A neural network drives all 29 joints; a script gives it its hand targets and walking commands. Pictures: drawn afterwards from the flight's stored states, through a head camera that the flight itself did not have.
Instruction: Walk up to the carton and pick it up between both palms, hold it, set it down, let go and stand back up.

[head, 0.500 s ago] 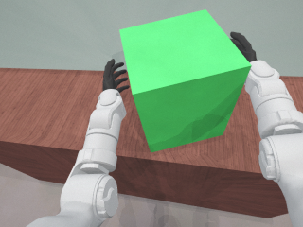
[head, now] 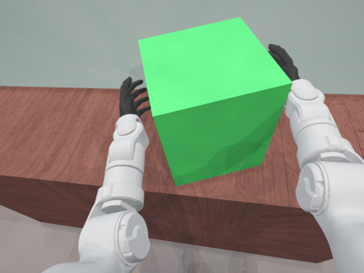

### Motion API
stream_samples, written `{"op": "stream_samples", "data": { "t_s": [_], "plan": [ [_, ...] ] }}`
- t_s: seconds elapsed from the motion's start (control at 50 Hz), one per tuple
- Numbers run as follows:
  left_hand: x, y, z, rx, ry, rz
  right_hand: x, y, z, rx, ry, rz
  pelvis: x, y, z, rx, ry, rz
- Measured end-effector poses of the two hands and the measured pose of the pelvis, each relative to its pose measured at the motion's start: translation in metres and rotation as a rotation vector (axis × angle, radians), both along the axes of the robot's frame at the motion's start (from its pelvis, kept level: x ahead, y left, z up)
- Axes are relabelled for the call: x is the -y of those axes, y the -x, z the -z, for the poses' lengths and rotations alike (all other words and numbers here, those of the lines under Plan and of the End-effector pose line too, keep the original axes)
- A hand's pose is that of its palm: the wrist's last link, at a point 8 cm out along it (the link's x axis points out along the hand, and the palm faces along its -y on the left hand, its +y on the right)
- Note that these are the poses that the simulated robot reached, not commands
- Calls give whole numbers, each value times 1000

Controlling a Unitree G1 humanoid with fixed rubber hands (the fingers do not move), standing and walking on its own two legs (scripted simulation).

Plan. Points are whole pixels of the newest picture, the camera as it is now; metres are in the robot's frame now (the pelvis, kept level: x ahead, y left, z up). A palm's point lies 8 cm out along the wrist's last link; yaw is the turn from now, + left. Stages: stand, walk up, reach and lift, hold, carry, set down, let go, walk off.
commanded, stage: reach and lift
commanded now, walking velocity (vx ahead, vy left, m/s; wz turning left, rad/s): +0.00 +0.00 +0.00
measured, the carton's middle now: (205, 108) +0.49 +0.05 +0.07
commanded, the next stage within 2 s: none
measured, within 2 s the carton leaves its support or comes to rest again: leaves its support in 1.80 s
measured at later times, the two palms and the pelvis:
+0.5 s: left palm (130, 116) +0.40 +0.20 +0.12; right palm (285, 82) +0.52 -0.12 +0.14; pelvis +0.00 +0.00 +0.00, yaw +0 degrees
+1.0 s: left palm (131, 117) +0.40 +0.19 +0.12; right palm (286, 84) +0.51 -0.12 +0.14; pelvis +0.00 +0.00 +0.00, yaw +0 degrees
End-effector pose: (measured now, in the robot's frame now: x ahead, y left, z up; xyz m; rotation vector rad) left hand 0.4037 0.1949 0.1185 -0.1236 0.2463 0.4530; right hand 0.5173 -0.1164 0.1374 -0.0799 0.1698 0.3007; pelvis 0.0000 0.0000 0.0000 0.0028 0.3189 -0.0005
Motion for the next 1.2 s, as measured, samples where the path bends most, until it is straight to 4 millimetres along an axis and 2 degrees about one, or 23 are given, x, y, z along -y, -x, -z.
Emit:
{"op": "stream_samples", "data": {
  "t_s": [0.76, 1.2],
  "plan": [
    [0, 1, 2, 21, 13, -6, 0, 3, 1, 22, 2, 9, 0, 1, 0, 1, 0, 0],
    [1, 6, 4, 40, 27, -26, -1, 14, 2, 40, -6, 34, 2, 4, -1, -3, -1, 0]
  ]
}}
